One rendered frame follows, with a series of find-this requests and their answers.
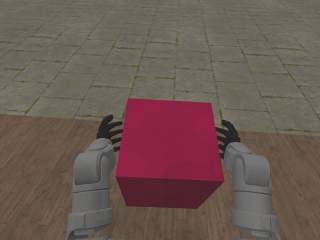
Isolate left robot hand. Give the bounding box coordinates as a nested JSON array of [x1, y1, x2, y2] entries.
[[96, 114, 123, 152]]

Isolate carton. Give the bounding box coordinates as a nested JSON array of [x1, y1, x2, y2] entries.
[[115, 98, 225, 209]]

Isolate right robot forearm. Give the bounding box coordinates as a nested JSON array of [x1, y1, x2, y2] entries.
[[223, 142, 281, 240]]

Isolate left robot forearm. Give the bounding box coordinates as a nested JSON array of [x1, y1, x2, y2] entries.
[[65, 138, 117, 240]]

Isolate right robot hand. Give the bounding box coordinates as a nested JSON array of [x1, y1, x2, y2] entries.
[[215, 120, 240, 159]]

